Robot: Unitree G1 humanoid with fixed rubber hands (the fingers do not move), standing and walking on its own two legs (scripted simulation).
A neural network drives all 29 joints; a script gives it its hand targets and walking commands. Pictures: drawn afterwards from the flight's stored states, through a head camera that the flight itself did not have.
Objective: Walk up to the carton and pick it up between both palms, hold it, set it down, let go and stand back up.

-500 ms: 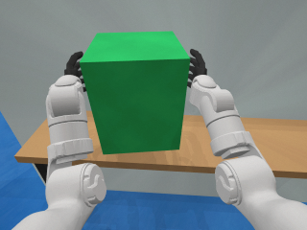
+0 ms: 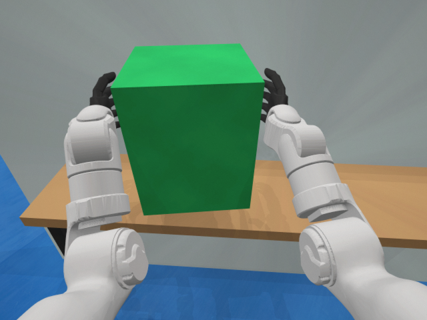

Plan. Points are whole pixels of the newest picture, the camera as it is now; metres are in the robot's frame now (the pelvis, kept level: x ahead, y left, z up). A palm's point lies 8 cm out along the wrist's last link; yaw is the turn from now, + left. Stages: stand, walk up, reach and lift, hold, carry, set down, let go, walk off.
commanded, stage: hold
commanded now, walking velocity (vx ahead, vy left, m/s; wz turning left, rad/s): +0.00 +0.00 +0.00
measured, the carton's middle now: (192, 127) +0.41 +0.03 +0.23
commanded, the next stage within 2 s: set down in 0.78 s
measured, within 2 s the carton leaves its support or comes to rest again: neither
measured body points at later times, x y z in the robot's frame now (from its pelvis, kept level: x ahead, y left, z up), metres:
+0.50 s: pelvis +0.00 +0.00 +0.00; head -0.08 +0.01 +0.44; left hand +0.38 +0.18 +0.28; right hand +0.38 -0.12 +0.27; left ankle +0.02 +0.09 -0.75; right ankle +0.06 -0.06 -0.75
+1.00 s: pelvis +0.00 +0.00 +0.00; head -0.08 +0.01 +0.44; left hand +0.38 +0.16 +0.30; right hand +0.38 -0.14 +0.29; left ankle +0.02 +0.09 -0.75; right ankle +0.06 -0.06 -0.75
